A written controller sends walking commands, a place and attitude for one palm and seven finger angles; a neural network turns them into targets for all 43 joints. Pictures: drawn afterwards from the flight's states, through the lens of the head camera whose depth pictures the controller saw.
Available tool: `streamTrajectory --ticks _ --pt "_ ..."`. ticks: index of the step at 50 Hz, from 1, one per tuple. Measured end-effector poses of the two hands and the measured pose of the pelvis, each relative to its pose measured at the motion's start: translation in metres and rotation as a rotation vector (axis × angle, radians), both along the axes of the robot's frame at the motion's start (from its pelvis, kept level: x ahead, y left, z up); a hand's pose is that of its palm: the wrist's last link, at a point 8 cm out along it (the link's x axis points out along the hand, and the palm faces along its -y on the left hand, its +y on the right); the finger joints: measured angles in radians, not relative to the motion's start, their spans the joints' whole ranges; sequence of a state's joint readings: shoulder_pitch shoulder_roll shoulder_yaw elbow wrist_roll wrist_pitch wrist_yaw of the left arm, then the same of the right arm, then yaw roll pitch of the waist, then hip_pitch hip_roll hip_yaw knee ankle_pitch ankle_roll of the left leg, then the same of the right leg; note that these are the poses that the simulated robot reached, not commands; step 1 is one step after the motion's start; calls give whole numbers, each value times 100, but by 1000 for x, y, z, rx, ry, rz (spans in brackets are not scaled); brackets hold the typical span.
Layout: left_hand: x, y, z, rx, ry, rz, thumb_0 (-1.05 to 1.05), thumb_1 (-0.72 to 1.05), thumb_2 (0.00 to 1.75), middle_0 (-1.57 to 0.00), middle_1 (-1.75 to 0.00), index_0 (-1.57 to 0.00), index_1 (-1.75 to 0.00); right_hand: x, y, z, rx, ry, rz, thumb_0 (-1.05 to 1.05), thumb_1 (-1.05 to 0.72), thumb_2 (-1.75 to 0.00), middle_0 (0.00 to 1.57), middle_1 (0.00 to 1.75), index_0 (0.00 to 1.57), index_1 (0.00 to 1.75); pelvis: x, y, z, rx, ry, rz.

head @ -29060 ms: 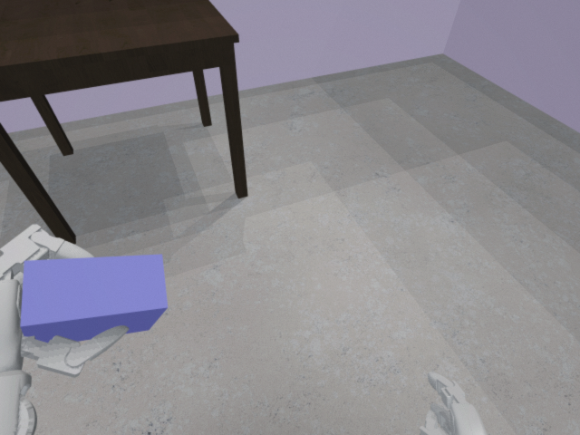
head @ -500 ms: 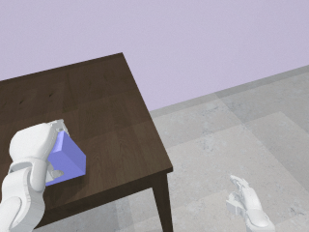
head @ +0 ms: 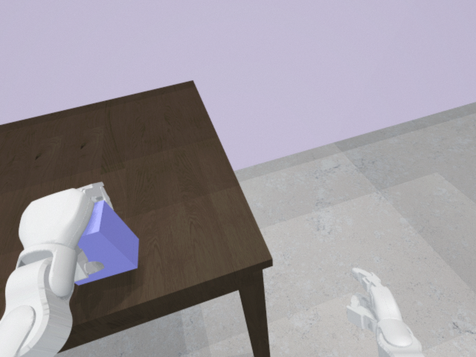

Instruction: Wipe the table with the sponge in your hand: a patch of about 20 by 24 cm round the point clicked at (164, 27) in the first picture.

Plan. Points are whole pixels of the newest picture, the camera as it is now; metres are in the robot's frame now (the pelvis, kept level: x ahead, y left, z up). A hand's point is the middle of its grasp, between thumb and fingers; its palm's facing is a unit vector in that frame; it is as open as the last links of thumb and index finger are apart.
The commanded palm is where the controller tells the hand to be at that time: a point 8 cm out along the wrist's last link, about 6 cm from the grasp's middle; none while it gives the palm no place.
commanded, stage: move the sponge above the wiping area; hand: left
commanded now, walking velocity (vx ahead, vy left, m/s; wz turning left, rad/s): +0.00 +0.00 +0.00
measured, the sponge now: (97, 250) +0.23 +0.28 +0.09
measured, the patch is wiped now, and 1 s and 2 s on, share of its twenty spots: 0.00 0.00 0.00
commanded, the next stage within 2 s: lower the sponge onto the table in 0.40 s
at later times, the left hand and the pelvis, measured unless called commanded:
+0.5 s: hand (77, 233) +0.22 +0.29 +0.14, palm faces +0.10 -0.08 -0.99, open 10.0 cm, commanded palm +0.19 +0.28 +0.22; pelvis +0.00 +0.00 +0.00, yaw +0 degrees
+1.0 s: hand (81, 238) +0.22 +0.28 +0.13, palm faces +0.09 -0.10 -0.99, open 10.0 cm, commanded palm +0.19 +0.27 +0.21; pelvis +0.00 +0.00 +0.00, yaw +0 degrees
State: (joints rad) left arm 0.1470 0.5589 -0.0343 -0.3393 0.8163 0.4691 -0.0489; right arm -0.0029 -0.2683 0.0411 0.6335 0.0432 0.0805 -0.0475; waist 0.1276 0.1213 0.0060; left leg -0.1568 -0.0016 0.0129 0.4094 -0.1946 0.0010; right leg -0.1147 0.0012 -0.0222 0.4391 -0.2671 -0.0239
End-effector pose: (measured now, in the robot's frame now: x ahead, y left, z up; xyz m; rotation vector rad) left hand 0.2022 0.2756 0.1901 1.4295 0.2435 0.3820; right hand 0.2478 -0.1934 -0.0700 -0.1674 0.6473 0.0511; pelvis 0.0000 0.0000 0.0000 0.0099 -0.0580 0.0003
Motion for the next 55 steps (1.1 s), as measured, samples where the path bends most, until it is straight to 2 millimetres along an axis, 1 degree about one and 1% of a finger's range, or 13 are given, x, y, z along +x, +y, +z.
streamTrajectory --ticks 3,9,14,22,29,32,38,45,49,55 --pt "-3 -2 1 0 -4 -10 -1 -50 104 -73 -135 -76 -133 0 1 1 2 -2 2 2 -90 -90 20 30 20 30 0 0 0 0 0 -2" --pt "-6 4 1 2 -6 24 -1 -50 104 -73 -135 -76 -133 0 1 1 -5 4 9 2 -90 -90 20 30 20 30 -1 -1 0 -1 -4 1" --pt "-4 7 -1 1 9 41 -1 -50 104 -73 -134 -76 -133 -1 -1 0 -16 7 9 2 -90 -90 20 30 20 30 -3 -2 0 -1 -6 4" --pt "-2 3 2 11 10 4 -1 -50 104 -73 -134 -76 -133 -3 -4 0 -17 1 -2 2 -90 -90 20 30 20 30 -2 -3 0 -1 -6 2" --pt "-2 9 4 12 6 34 -1 -50 104 -73 -134 -76 -133 -5 -8 -2 -18 13 -6 2 -90 -90 20 30 20 30 -2 -3 0 -1 -3 0" --pt "-3 8 3 7 13 34 -1 -50 104 -73 -135 -76 -133 -6 -8 -3 -19 13 -8 2 -90 -90 20 30 20 30 -2 -3 0 -2 -2 4" --pt "-3 4 1 9 20 8 -1 -50 104 -73 -134 -76 -133 -6 -8 -4 -23 15 -6 2 -90 -90 20 30 20 30 -1 -3 0 -1 -2 2" --pt "-3 8 2 13 8 27 -1 -50 104 -73 -134 -76 -133 -5 -7 -3 -16 14 -5 2 -90 -90 20 30 20 30 -1 -4 -1 -3 -2 2" --pt "-4 5 -2 -2 16 29 -1 -50 104 -73 -135 -75 -133 -4 -6 -3 -13 11 -4 2 -90 -90 20 30 20 30 -1 -3 -1 -2 -1 3" --pt "-4 -5 -11 -7 33 -4 -1 -50 104 -73 -135 -75 -133 -3 -5 -3 -14 10 0 2 -90 -90 20 30 20 30 0 -3 -1 -1 -1 3"
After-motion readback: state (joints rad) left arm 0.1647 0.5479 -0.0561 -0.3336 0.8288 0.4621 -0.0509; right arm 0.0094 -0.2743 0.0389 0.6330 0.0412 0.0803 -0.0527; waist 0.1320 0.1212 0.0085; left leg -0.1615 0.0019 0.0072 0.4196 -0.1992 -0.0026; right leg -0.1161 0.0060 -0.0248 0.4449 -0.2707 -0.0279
